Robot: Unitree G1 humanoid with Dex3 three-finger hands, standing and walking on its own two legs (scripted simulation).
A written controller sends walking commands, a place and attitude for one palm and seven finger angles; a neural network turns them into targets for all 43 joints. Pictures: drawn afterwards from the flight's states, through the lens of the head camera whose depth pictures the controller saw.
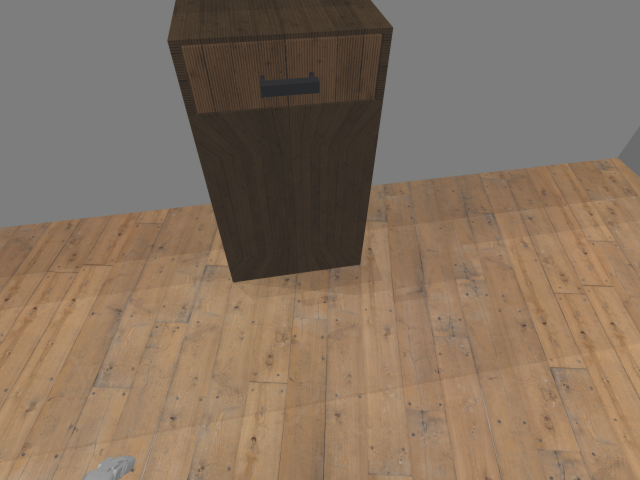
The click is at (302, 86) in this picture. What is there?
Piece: drawer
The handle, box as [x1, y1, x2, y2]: [260, 72, 319, 96]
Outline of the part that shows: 319,82 317,77 315,77 312,72 309,72 309,76 306,78 265,81 263,75 260,76 262,96 319,92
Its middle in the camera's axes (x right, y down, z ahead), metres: -0.08 -0.37 +0.92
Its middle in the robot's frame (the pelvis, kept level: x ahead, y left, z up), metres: +0.95 +0.12 +0.04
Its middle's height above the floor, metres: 0.81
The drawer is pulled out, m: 0.00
